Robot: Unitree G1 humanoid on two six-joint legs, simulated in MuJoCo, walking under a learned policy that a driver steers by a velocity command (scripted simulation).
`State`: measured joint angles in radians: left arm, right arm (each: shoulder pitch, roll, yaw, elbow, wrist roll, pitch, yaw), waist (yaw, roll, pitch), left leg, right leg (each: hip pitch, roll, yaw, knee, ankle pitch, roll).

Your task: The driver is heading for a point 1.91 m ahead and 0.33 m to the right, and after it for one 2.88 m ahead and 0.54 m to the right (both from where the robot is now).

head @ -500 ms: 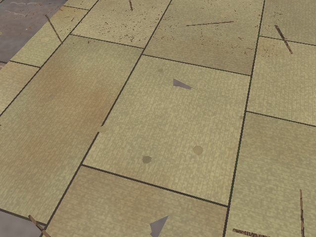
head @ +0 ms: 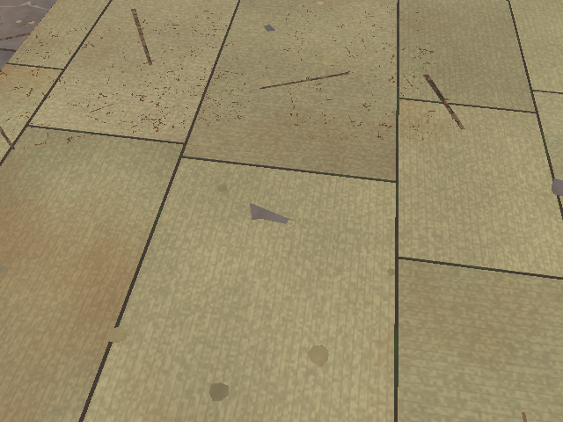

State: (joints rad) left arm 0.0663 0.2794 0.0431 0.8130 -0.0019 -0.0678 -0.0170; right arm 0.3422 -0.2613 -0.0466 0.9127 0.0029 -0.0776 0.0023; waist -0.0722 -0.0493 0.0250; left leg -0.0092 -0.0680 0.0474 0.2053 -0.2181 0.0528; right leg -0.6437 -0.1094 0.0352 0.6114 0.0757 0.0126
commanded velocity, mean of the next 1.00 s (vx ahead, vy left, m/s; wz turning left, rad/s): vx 0.09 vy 0.00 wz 0.00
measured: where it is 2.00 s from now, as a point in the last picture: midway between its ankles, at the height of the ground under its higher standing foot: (276, 383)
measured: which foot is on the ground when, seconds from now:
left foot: down 0.00-0.12, up 0.14-0.40, down 0.42-1.00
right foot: up 0.00-0.08, down 0.10-1.00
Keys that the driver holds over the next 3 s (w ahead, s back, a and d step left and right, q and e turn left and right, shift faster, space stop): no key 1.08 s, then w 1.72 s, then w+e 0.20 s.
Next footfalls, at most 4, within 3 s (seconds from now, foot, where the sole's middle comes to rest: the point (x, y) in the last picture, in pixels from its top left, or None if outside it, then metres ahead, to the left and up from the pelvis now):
0.10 right None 0.26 -0.13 -0.78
0.42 left None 0.21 0.11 -0.78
1.80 left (225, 362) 0.64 0.11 -0.78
2.36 right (312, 257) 0.94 -0.14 -0.78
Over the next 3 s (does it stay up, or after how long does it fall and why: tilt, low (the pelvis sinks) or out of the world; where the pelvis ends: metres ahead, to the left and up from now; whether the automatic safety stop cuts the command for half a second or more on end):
stays up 1.14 0.00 -0.02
